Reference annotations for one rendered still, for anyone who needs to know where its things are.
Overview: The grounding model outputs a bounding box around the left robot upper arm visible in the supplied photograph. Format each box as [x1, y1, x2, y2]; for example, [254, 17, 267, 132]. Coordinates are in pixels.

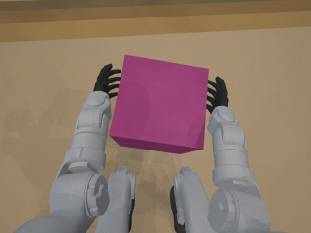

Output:
[13, 171, 110, 233]

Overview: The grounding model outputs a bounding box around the carton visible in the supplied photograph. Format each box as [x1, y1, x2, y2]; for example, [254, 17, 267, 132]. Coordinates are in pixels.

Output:
[109, 55, 209, 154]

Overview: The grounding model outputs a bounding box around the right robot forearm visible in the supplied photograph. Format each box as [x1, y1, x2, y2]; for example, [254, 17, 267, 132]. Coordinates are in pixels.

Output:
[207, 106, 265, 204]

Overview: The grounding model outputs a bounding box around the right robot upper arm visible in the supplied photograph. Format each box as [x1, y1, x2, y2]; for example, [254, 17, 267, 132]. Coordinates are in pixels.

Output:
[207, 188, 288, 233]

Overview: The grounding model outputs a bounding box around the robot left hand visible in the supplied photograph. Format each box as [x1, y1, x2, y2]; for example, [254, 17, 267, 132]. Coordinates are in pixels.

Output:
[93, 64, 121, 99]

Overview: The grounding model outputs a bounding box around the left robot forearm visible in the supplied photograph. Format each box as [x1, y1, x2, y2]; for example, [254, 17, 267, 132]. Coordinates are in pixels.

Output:
[48, 91, 112, 210]

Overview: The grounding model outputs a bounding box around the robot right shin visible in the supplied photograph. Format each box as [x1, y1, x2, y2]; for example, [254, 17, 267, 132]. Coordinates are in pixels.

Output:
[175, 166, 201, 224]

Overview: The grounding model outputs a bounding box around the robot right hand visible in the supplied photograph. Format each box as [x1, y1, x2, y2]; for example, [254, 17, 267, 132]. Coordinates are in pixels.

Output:
[206, 76, 229, 115]

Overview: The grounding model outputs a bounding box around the right robot thigh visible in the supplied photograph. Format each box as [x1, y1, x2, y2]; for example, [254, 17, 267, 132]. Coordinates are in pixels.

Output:
[173, 170, 218, 233]

